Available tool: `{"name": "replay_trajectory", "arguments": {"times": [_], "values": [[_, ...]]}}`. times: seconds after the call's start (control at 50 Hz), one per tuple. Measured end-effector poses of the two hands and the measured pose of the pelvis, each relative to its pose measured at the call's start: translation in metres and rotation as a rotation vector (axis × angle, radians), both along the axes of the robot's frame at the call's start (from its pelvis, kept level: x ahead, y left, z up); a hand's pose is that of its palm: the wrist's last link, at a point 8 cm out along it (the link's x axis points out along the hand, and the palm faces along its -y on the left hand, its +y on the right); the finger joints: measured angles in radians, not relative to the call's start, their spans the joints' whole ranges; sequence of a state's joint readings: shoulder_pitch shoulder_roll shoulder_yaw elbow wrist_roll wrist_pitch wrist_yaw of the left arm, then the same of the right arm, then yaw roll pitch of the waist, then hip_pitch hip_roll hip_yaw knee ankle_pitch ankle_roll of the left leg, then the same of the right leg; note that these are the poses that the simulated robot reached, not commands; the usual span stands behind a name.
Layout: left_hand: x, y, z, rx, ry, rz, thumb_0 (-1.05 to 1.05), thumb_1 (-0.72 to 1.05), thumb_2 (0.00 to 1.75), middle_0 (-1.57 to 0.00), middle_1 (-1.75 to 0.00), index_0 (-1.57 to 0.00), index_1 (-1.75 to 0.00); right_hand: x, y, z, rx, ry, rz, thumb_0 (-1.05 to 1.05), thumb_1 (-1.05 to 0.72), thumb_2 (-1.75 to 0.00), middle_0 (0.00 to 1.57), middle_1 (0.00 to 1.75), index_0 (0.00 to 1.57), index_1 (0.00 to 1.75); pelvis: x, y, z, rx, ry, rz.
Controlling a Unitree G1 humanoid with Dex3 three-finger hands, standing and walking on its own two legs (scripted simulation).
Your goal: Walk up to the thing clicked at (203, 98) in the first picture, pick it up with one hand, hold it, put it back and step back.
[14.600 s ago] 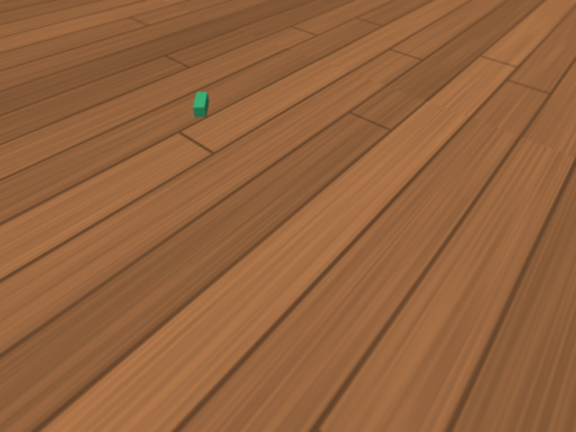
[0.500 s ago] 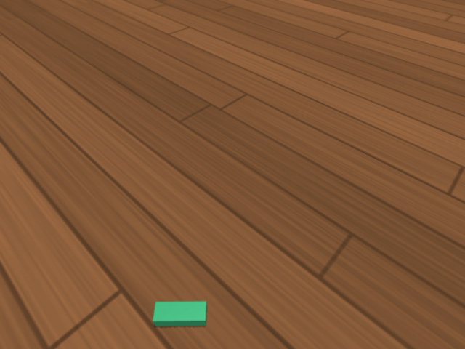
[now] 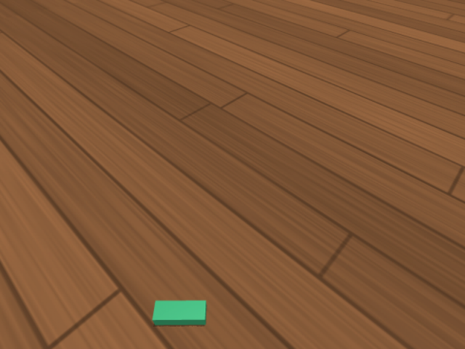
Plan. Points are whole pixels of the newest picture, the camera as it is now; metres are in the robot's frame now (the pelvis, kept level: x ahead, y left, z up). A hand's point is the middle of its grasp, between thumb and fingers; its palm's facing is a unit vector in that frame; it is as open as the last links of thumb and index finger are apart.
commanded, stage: stand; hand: left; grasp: from above
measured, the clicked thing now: (180, 312) +0.44 +0.19 -0.75
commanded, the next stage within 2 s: rise first in 0.52 s
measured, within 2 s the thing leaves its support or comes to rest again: neither
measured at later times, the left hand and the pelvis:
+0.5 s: hand out of the picture +0.07 +0.26 -0.16, palm faces -0.03 -0.94 -0.35, open 7.4 cm; pelvis +0.00 +0.00 +0.00, yaw +0 degrees
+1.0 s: hand out of the picture +0.14 +0.26 -0.18, palm faces -0.08 -0.92 -0.39, open 11.5 cm; pelvis -0.01 +0.01 -0.03, yaw +1 degrees
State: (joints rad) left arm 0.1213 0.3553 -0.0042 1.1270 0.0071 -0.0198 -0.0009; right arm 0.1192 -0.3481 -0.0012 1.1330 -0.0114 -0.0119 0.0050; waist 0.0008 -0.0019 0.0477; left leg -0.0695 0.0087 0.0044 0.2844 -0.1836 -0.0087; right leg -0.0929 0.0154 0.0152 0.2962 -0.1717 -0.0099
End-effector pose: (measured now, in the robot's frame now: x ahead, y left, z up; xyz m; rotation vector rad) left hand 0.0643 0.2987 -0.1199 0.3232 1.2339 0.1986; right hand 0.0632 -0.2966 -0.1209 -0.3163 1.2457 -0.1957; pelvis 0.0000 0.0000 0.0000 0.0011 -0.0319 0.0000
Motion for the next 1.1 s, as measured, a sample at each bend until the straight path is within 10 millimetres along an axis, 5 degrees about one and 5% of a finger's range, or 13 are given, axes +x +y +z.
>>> {"name": "replay_trajectory", "arguments": {"times": [0.56, 0.7, 0.88, 1.1], "values": [[0.000, 0.003, 0.000, 0.003, 0.019, 0.002, 0.00, 0.90, 0.90, -0.20, -0.30, -0.20, -0.30, 0.001, 0.003, -0.002, 0.003, 0.018, 0.004, 0.00, -0.91, -0.90, 0.20, 0.30, 0.20, 0.30, 0.004, 0.002, 0.000, 0.000, 0.011, 0.002], [0.021, -0.001, -0.001, -0.004, -0.071, 0.038, 0.01, 0.86, 0.91, -0.20, -0.35, -0.19, -0.34, 0.013, 0.009, -0.001, 0.002, -0.064, 0.008, 0.00, -0.92, -0.90, 0.20, 0.30, 0.20, 0.30, 0.002, 0.002, -0.004, -0.001, 0.047, 0.020], [0.083, 0.001, -0.014, -0.006, -0.150, -0.065, 0.00, 0.44, 0.95, -0.11, -0.76, -0.11, -0.74, 0.023, 0.038, -0.011, 0.054, -0.177, -0.003, 0.00, -0.92, -0.90, 0.20, 0.30, 0.20, 0.30, -0.009, 0.003, -0.023, -0.003, 0.164, 0.013], [0.061, 0.005, -0.042, 0.056, -0.052, -0.106, 0.00, -0.28, 0.97, -0.07, -1.02, -0.07, -1.00, 0.052, 0.057, -0.024, 0.074, -0.304, 0.043, 0.01, -0.90, -0.90, 0.20, 0.30, 0.20, 0.30, -0.008, 0.014, -0.050, -0.017, 0.244, 0.016]]}}
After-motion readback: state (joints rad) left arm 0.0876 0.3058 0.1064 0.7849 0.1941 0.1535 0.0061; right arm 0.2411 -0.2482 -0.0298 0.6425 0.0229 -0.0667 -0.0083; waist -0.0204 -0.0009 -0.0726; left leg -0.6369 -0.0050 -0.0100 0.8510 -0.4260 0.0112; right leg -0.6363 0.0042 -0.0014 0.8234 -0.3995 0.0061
